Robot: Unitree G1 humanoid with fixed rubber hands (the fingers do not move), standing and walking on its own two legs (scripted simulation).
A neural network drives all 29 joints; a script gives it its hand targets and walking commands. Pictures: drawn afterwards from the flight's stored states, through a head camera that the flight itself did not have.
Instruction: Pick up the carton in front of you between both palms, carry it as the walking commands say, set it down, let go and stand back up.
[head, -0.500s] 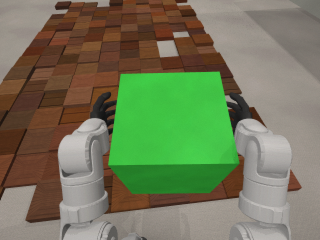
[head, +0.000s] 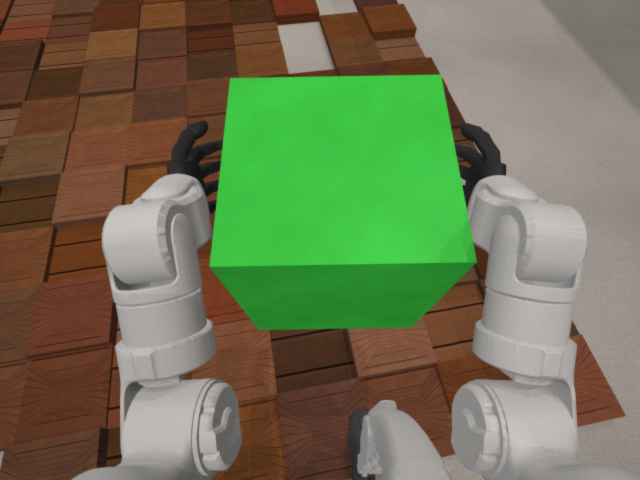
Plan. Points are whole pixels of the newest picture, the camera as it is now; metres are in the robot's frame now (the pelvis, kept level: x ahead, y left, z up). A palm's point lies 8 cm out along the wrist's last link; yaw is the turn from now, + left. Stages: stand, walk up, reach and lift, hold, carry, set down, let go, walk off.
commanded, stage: carry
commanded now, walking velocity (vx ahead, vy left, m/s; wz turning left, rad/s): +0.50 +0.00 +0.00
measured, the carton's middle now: (335, 223) +0.40 -0.02 +0.07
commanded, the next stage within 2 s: none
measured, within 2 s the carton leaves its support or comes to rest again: neither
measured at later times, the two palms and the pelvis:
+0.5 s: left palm out of the picture +0.74 +0.18 +0.22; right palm out of the picture +0.73 -0.12 +0.22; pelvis +0.35 +0.03 +0.05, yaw +0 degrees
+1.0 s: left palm out of the picture +1.02 +0.17 +0.12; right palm out of the picture +1.04 -0.13 +0.12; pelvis +0.67 +0.00 +0.03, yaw +0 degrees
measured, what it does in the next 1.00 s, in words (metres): walks ahead: left foot, then right foot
